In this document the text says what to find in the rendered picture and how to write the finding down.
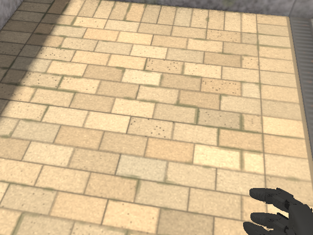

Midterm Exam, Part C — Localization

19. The robot right hand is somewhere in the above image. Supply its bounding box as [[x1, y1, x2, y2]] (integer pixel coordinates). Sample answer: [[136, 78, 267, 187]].
[[243, 187, 313, 235]]

